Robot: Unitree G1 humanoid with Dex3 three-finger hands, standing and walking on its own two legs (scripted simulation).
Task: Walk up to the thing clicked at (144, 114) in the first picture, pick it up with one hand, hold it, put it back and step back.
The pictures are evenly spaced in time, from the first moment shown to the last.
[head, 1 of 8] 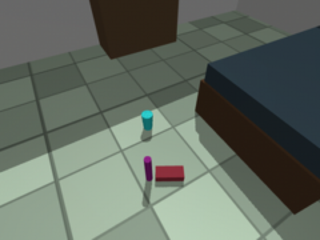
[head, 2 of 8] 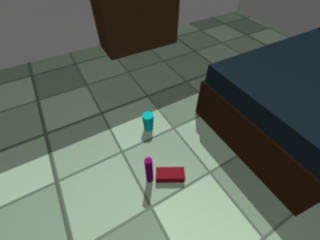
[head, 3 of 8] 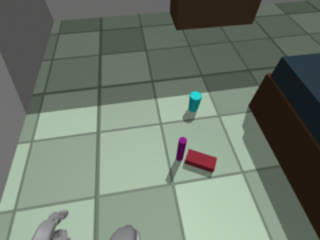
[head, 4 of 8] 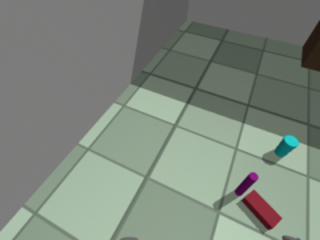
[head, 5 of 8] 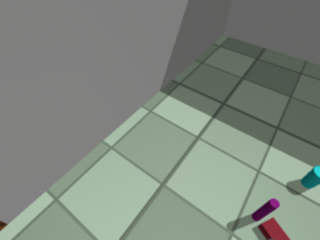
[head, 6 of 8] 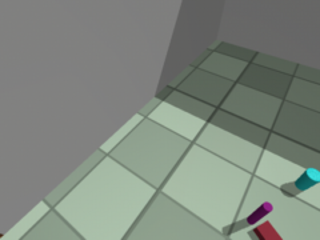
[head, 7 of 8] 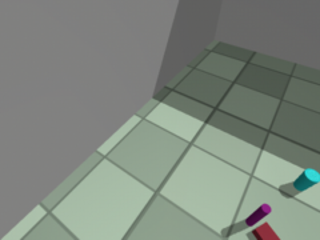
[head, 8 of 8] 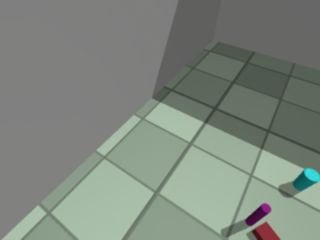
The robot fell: no
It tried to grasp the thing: no
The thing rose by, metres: 0.00
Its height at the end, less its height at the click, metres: +0.00
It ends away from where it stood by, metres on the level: 0.00
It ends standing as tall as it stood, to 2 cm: yes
